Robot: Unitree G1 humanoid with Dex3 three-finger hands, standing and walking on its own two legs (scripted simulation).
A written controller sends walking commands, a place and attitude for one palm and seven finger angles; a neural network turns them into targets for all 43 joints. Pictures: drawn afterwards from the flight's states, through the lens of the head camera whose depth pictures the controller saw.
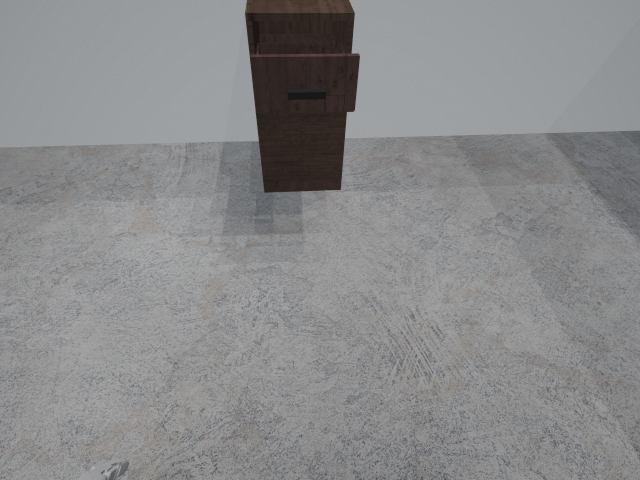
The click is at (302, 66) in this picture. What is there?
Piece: drawer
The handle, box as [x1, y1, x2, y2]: [288, 84, 325, 99]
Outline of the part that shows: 288,84 288,99 325,98 325,90 322,84 320,84 319,89 292,89 291,84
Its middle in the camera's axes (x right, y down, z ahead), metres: -0.05 -0.46 +1.20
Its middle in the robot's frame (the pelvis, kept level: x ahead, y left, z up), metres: +1.20 +0.10 -0.09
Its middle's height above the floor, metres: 0.68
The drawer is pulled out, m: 0.30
